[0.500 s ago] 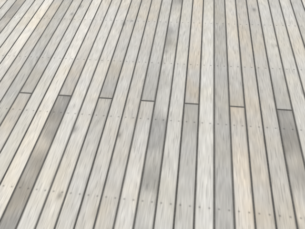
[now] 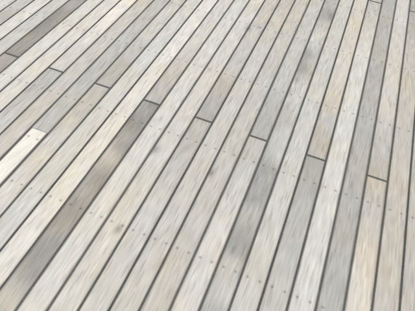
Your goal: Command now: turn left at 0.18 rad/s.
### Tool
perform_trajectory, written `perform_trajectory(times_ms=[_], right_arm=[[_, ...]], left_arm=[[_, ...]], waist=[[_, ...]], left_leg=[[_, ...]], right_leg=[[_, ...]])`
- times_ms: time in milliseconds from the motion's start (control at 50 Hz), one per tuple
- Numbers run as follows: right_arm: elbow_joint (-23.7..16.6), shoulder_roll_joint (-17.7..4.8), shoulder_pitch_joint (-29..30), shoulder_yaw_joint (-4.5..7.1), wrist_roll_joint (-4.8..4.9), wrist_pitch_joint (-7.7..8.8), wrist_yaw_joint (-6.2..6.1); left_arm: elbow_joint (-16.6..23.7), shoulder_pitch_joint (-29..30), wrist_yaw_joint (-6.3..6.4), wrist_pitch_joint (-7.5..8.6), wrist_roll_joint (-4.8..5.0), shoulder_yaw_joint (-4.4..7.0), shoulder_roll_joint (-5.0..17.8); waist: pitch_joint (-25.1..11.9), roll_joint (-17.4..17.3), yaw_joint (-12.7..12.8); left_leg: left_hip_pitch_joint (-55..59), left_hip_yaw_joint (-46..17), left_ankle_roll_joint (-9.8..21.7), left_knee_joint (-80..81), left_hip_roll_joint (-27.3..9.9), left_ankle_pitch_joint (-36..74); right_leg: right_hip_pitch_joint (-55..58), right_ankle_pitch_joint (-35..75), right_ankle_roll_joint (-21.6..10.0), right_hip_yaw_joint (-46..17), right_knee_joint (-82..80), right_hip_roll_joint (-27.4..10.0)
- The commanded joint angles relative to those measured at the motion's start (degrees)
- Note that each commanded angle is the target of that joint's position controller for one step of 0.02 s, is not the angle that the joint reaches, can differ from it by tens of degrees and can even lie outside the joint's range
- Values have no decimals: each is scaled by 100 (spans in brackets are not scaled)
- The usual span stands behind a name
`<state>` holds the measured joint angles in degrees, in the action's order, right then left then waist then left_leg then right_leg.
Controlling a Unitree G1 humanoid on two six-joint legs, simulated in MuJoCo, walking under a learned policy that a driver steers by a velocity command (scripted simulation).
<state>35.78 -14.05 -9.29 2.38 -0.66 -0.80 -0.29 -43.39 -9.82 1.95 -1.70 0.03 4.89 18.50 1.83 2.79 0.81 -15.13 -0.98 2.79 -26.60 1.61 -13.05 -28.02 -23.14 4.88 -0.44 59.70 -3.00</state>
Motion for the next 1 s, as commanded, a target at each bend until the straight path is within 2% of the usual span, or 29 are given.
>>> perform_trajectory(times_ms=[20,100,140,160,180,200,220,240,260,320,460,480,520,540,580,640,680,700,720,740,760,780,800,820,860,900,940,960,1000], right_arm=[[-292,-689,272,172,-8,99,-59],[-100,-794,173,187,-20,59,-29],[-9,-682,294,127,29,60,-13],[70,-598,277,90,64,70,-6],[165,-508,75,59,28,116,3],[190,-506,-118,60,-68,170,40],[215,-496,-168,82,-70,181,49],[248,-635,142,97,-80,159,30],[230,-604,282,114,-47,126,4],[322,-490,202,110,-32,27,-47],[667,-431,16,138,3,55,-83],[758,-439,-96,148,14,45,-96],[835,-555,-216,208,82,36,-121],[828,-543,-232,207,108,79,-128],[811,-438,-229,186,172,271,-99],[769,-264,-72,167,215,544,9],[859,-283,-307,174,250,621,62],[1066,-369,-787,217,259,641,76],[1294,-654,-1325,312,237,667,72],[1507,-1230,-2039,492,244,680,86],[1478,-1220,-2296,463,143,701,136],[1431,-911,-2084,349,61,717,142],[1358,-743,-1903,294,54,712,136],[1342,-668,-1775,244,80,681,137],[1384,-415,-1711,128,98,570,117],[1386,-444,-1690,104,123,498,42],[1356,-652,-1600,121,119,485,-52],[1373,-777,-1662,140,113,500,-80],[1456,-958,-1810,186,164,547,-92]], left_arm=[[332,74,-4,60,8,1,200],[347,168,-27,69,12,-36,247],[243,-29,-45,103,8,-56,196],[175,-171,-67,137,-46,-87,146],[154,-241,-69,168,-132,-83,288],[179,-258,-51,176,-138,-26,636],[56,-125,-81,187,-47,19,681],[121,-16,-123,222,-44,-48,375],[83,17,-123,255,-94,-93,242],[9,-34,-102,349,-98,-143,175],[-175,-141,-31,343,-68,-189,164],[-248,-244,-26,330,-56,-186,167],[-287,-316,-5,306,21,-144,276],[-259,-328,8,327,46,-149,268],[-271,-508,1,456,103,-137,308],[-382,-778,-53,577,136,-42,567],[-292,-518,-99,562,168,-54,553],[-166,-145,-123,546,178,-95,429],[16,217,-135,577,169,-175,174],[229,411,-125,702,125,-215,-4],[300,437,-105,810,122,-165,205],[246,240,-146,843,225,-115,327],[190,157,-200,846,272,-147,226],[213,271,-248,843,242,-161,158],[276,460,-347,814,157,-173,25],[372,667,-446,780,102,-249,-177],[579,1184,-485,780,79,-345,-356],[647,1348,-488,778,97,-359,-353],[746,1504,-478,753,147,-312,-134]], waist=[[-680,-1077,-30],[-509,-1118,-198],[-424,-1020,-45],[-389,-883,83],[-488,-643,40],[-540,-75,-205],[-495,473,-330],[-347,285,-113],[-318,238,-98],[-220,114,-88],[-190,-249,-45],[-296,-273,-43],[32,-230,-55],[296,-203,-48],[545,-42,2],[440,619,4],[512,703,-210],[432,583,-481],[359,-27,-681],[109,-1447,-831],[-13,-1743,-935],[52,-1078,-667],[47,-779,-538],[162,-576,-483],[217,-701,-409],[263,-730,-410],[401,-675,-474],[421,-745,-505],[487,-900,-485]], left_leg=[[678,-933,933,672,-1225,2231],[508,-1290,1077,697,-1341,1408],[321,-1355,965,626,-1248,1030],[136,-1289,775,583,-1128,833],[-55,-1215,497,511,-946,562],[-234,-922,255,310,-604,146],[25,-491,39,354,-256,-119],[246,-426,-70,188,-209,-121],[320,-414,-54,116,-226,-59],[269,-482,22,112,-279,225],[279,-457,-52,102,-283,482],[313,-385,-35,86,-210,-89],[-105,-291,90,-36,-61,-1987],[-415,-341,162,-58,-89,-2502],[-820,-366,231,-293,-154,-2474],[-1076,194,151,-1167,-12,-1212],[-400,187,313,-645,-68,-1077],[391,108,388,-188,-85,-893],[1108,-675,556,263,-416,-984],[2261,-2393,1040,935,-1299,-608],[2874,-3724,1543,1291,-2115,384],[2984,-3439,1544,1109,-2195,701],[3011,-2950,1413,1108,-2078,804],[2923,-2481,1262,1219,-1964,1065],[2521,-1659,949,1467,-1619,1683],[2004,-1085,888,1692,-1348,1910],[1268,-630,798,1912,-1090,1737],[1032,-537,778,2035,-1065,1586],[1001,-569,761,2194,-1262,1373]], right_leg=[[217,260,42,-150,-798,-115],[802,-9,-31,-60,-1936,-38],[1267,543,-128,-7,-2856,20],[1720,1371,-217,-5,-3626,28],[2197,2124,-318,-292,-3727,-181],[2419,2907,-493,-532,-3493,-514],[1864,1925,-712,-458,-3395,-442],[1502,1302,-705,-434,-3546,-318],[1355,1081,-618,-405,-3615,-284],[1352,1167,-480,-296,-3554,-178],[1438,1234,-509,-247,-3477,-96],[1461,669,-546,-190,-3485,-30],[1125,-1049,-776,-257,-3492,25],[955,-1650,-905,-419,-3580,-55],[1000,-2056,-1183,-953,-3782,-364],[1521,-2071,-1708,-2269,-4526,-1255],[1112,-1518,-1696,-2218,-4513,-1274],[719,-954,-1450,-1682,-4218,-945],[171,-6,-1056,-828,-3240,-343],[-860,674,-598,213,-1283,440],[-1913,-685,-522,-129,49,546],[-2373,-797,-659,-421,775,264],[-2619,-404,-791,-432,1006,68],[-2801,-14,-856,-337,929,-118],[-2488,578,-824,-135,420,-337],[-2052,1136,-638,145,-305,-259],[-1287,1857,-506,351,-1490,-76],[-876,2160,-476,405,-1977,27],[-417,2484,-516,328,-2479,123]])
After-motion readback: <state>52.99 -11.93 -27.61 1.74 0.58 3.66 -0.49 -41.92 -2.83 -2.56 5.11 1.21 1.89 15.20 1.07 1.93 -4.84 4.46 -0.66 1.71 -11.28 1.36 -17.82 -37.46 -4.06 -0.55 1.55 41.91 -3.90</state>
